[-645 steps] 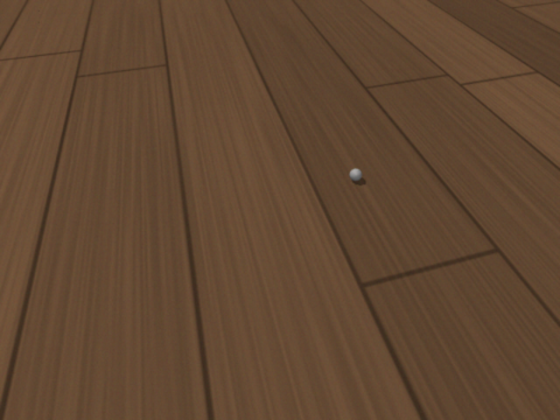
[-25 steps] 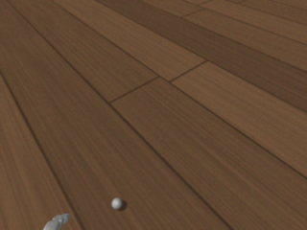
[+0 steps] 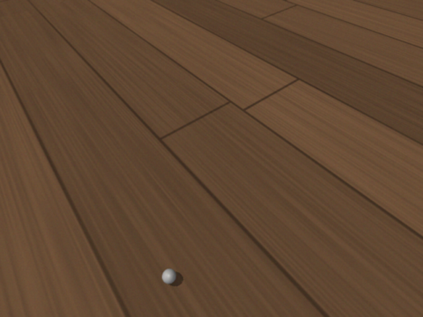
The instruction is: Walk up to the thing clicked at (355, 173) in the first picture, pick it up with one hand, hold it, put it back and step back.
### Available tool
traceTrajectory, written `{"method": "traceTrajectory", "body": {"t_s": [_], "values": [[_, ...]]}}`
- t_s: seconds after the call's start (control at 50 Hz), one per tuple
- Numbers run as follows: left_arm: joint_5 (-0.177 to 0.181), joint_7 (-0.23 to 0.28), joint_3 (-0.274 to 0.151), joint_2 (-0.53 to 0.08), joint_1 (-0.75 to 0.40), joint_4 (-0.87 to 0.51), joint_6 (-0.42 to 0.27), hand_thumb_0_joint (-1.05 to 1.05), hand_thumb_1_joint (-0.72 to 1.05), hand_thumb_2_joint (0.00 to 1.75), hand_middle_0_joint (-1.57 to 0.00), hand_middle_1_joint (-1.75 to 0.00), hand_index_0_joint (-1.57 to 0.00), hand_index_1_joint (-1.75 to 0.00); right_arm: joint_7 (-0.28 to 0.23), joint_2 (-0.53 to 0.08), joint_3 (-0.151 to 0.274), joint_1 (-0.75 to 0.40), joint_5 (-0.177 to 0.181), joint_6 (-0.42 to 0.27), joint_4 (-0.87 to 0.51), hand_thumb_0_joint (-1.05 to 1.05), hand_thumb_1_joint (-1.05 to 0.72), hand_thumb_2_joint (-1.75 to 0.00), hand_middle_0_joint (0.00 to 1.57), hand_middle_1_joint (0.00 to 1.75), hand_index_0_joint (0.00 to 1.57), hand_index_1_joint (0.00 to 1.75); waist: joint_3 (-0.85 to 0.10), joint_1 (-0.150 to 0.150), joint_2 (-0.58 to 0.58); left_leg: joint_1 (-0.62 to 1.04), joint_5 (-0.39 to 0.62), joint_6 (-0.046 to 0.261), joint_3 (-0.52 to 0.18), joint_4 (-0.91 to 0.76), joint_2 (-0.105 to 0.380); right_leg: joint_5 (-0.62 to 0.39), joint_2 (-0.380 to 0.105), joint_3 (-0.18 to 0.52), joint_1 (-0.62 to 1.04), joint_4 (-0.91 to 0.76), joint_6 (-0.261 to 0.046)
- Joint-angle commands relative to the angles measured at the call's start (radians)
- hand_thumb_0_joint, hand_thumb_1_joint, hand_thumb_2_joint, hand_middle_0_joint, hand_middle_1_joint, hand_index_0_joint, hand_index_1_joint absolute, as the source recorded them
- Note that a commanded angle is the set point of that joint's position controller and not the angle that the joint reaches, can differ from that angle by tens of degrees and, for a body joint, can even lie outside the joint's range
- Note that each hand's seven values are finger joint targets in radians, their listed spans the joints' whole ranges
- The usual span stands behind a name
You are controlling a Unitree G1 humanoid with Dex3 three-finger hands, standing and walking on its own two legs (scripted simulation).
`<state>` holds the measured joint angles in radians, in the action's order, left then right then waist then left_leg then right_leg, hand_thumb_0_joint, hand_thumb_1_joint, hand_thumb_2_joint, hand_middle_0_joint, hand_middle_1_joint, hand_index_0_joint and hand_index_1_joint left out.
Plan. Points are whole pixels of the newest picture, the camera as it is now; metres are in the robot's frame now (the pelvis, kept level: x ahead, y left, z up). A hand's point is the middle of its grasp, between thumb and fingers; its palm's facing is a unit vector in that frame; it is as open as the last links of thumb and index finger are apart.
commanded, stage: stand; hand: left
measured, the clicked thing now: (169, 276) +0.40 +0.23 -0.75
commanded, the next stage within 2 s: walk up in 1.74 s
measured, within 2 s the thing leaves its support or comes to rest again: neither
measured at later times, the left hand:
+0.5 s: hand out of the picture +0.10 +0.24 -0.15, palm faces -0.02 -0.94 -0.34, open 7.4 cm
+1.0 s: hand out of the picture +0.10 +0.25 -0.15, palm faces -0.01 -0.94 -0.34, open 7.4 cm
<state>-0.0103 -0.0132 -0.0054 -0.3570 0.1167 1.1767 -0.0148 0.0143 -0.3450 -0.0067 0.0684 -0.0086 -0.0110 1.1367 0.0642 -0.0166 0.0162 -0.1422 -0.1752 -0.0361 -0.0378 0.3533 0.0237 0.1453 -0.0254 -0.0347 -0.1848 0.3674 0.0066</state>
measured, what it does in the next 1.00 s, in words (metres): stands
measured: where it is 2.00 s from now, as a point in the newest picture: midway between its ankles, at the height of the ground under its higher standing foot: outside the picture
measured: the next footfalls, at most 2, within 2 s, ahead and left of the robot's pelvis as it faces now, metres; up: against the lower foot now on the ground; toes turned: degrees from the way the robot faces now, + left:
none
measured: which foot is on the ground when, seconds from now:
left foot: down 0.00-1.00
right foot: down 0.00-1.00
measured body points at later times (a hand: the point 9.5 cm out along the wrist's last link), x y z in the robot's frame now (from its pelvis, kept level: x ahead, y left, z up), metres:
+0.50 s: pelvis +0.01 -0.01 +0.00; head +0.02 -0.01 +0.45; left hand +0.10 +0.29 -0.13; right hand +0.08 -0.31 -0.13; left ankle +0.01 +0.14 -0.75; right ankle +0.04 -0.12 -0.75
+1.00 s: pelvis +0.02 +0.00 +0.00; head +0.03 -0.01 +0.45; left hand +0.10 +0.30 -0.13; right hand +0.10 -0.30 -0.13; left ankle +0.01 +0.14 -0.75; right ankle +0.04 -0.12 -0.75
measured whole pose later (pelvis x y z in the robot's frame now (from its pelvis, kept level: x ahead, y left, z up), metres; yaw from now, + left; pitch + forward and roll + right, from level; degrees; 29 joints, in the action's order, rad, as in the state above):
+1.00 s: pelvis +0.02 +0.00 +0.00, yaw +0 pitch -2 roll +0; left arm -0.01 -0.01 -0.01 -0.35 0.08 1.15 -0.01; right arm 0.00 -0.35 -0.01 0.09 -0.01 -0.01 1.14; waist 0.05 0.00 0.01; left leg -0.10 -0.19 -0.04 -0.04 0.32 0.03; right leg 0.16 -0.02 -0.04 -0.15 0.34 0.00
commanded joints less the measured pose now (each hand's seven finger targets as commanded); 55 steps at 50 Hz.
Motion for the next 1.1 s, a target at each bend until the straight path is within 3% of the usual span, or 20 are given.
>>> {"method": "traceTrajectory", "body": {"t_s": [0.0,0.08,0.18,0.22,0.38,0.46,0.52,0.56,0.62,0.7,0.88,1.08], "values": [[0.003,0.013,-0.033,-0.226,-0.075,-0.073,-0.023,0.0,0.9,0.9,-0.2,-0.3,-0.2,-0.3,-0.008,-0.213,0.039,-0.021,-0.001,-0.015,-0.055,0.0,-0.9,-0.9,0.2,0.3,0.2,0.3,-0.089,0.022,-0.043,-0.014,-0.007,0.053,-0.072,-0.061,0.093,0.067,-0.108,0.12,0.025,-0.097,-0.018],[0.005,0.015,-0.033,-0.219,-0.059,-0.07,-0.026,0.0,0.9,0.9,-0.2,-0.3,-0.2,-0.3,-0.012,-0.215,0.04,-0.033,-0.002,-0.019,-0.053,0.0,-0.9,-0.9,0.2,0.3,0.2,0.3,-0.123,0.013,-0.016,-0.001,0.096,0.047,-0.071,-0.056,0.101,-0.063,-0.111,0.106,0.077,-0.069,-0.019],[0.004,0.017,-0.036,-0.218,-0.057,-0.07,-0.025,0.0,0.9,0.9,-0.2,-0.3,-0.2,-0.3,-0.015,-0.216,0.038,-0.024,0.002,-0.016,-0.044,0.0,-0.9,-0.9,0.2,0.3,0.2,0.3,-0.117,0.014,-0.019,0.001,0.091,0.045,-0.064,-0.053,0.099,-0.076,-0.111,0.105,0.078,-0.08,-0.015],[0.003,0.017,-0.041,-0.223,-0.071,-0.073,-0.024,0.0,0.9,0.9,-0.2,-0.3,-0.2,-0.3,-0.016,-0.212,0.036,-0.015,0.002,-0.016,-0.044,0.0,-0.9,-0.9,0.2,0.3,0.2,0.3,-0.122,0.018,-0.028,-0.012,0.132,0.042,-0.063,-0.058,0.104,-0.121,-0.113,0.099,0.111,-0.061,-0.017],[0.001,0.013,-0.043,-0.222,-0.076,-0.075,-0.013,0.0,0.9,0.9,-0.2,-0.3,-0.2,-0.3,-0.015,-0.215,0.035,-0.002,-0.002,-0.012,-0.039,0.0,-0.9,-0.9,0.2,0.3,0.2,0.3,-0.045,0.013,-0.003,-0.064,-0.05,0.039,-0.066,-0.091,0.093,0.091,-0.101,0.111,0.053,-0.099,-0.017],[0.0,0.013,-0.044,-0.224,-0.084,-0.083,-0.015,0.0,0.9,0.9,-0.2,-0.3,-0.2,-0.3,-0.014,-0.213,0.037,-0.004,-0.002,-0.013,-0.049,0.0,-0.9,-0.9,0.2,0.3,0.2,0.3,-0.071,0.01,-0.024,-0.043,-0.015,0.043,-0.065,-0.075,0.091,0.103,-0.106,0.117,0.056,-0.108,-0.02],[0.003,0.012,-0.043,-0.217,-0.086,-0.088,-0.019,0.0,0.9,0.9,-0.2,-0.3,-0.2,-0.3,-0.016,-0.218,0.036,-0.007,-0.003,-0.018,-0.053,0.0,-0.9,-0.9,0.2,0.3,0.2,0.3,-0.108,0.011,-0.012,-0.015,0.064,0.041,-0.065,-0.067,0.101,-0.008,-0.107,0.111,0.081,-0.089,-0.022],[0.005,0.012,-0.041,-0.207,-0.083,-0.088,-0.022,0.0,0.9,0.9,-0.2,-0.3,-0.2,-0.3,-0.018,-0.223,0.034,0.001,-0.002,-0.022,-0.05,0.0,-0.9,-0.9,0.2,0.3,0.2,0.3,-0.132,0.013,0.002,-0.006,0.145,0.04,-0.064,-0.058,0.109,-0.133,-0.111,0.106,0.121,-0.066,-0.022],[0.004,0.012,-0.041,-0.208,-0.081,-0.082,-0.016,0.0,0.9,0.9,-0.2,-0.3,-0.2,-0.3,-0.023,-0.224,0.033,-0.006,-0.001,-0.021,-0.047,0.0,-0.9,-0.9,0.2,0.3,0.2,0.3,-0.126,0.012,0.002,-0.009,0.128,0.038,-0.062,-0.066,0.11,-0.114,-0.107,0.097,0.121,-0.064,-0.021],[0.005,0.013,-0.041,-0.208,-0.08,-0.082,-0.016,0.0,0.9,0.9,-0.2,-0.3,-0.2,-0.3,-0.024,-0.223,0.033,-0.001,0.0,-0.019,-0.044,0.0,-0.9,-0.9,0.2,0.3,0.2,0.3,-0.14,0.013,-0.013,0.01,0.171,0.039,-0.058,-0.06,0.112,-0.162,-0.11,0.092,0.133,-0.061,-0.02],[0.004,0.015,-0.038,-0.211,-0.075,-0.077,-0.015,0.0,0.9,0.9,-0.2,-0.3,-0.2,-0.3,-0.021,-0.219,0.033,0.002,-0.001,-0.013,-0.043,0.0,-0.9,-0.9,0.2,0.3,0.2,0.3,-0.077,0.015,-0.021,-0.002,0.058,0.04,-0.059,-0.079,0.102,-0.023,-0.105,0.101,0.077,-0.1,-0.019],[0.001,0.017,-0.041,-0.215,-0.075,-0.081,-0.018,0.0,0.9,0.9,-0.2,-0.3,-0.2,-0.3,-0.022,-0.215,0.033,0.001,0.001,-0.017,-0.057,0.0,-0.9,-0.9,0.2,0.3,0.2,0.3,-0.124,0.018,-0.02,0.022,0.159,0.044,-0.058,-0.069,0.111,-0.147,-0.112,0.09,0.127,-0.073,-0.02]]}}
